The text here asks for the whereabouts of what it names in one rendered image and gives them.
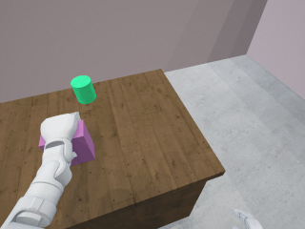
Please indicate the sponge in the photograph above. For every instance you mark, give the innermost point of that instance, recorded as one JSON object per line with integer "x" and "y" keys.
{"x": 82, "y": 144}

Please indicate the table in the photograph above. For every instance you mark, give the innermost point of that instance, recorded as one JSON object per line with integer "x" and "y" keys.
{"x": 151, "y": 160}

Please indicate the left robot forearm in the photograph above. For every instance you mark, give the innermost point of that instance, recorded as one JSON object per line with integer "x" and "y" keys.
{"x": 38, "y": 206}

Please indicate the robot right hand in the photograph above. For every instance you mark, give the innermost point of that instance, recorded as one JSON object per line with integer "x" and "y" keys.
{"x": 246, "y": 219}

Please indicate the robot left hand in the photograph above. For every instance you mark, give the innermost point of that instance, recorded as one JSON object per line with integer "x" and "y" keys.
{"x": 60, "y": 126}

